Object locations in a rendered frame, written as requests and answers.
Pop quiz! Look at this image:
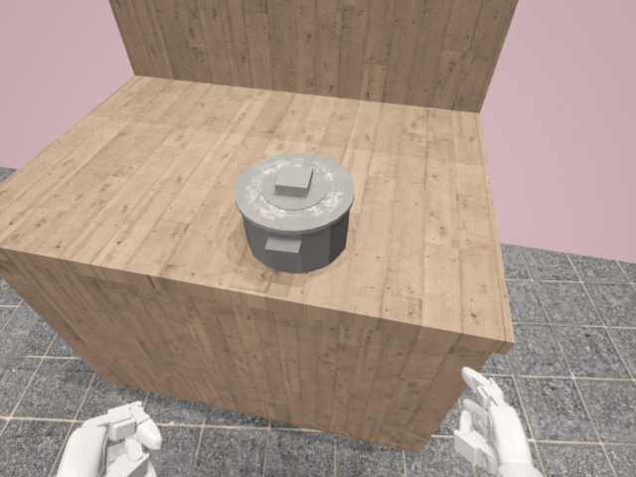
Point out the robot left hand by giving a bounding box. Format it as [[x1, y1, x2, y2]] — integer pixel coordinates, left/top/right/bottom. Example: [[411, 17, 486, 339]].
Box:
[[56, 401, 162, 477]]

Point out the lid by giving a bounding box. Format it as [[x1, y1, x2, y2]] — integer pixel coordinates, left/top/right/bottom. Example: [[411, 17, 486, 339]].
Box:
[[235, 153, 355, 235]]

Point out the pot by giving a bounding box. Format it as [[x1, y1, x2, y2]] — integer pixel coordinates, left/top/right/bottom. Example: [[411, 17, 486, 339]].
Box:
[[242, 210, 350, 273]]

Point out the robot right hand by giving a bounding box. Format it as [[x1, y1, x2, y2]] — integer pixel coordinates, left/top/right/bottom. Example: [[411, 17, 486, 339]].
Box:
[[454, 367, 534, 475]]

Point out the table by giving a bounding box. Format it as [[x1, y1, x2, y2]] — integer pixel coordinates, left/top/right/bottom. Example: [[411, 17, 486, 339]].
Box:
[[0, 0, 519, 453]]

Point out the knob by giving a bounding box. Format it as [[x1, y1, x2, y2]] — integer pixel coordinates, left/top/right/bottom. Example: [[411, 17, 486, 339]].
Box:
[[275, 165, 313, 195]]

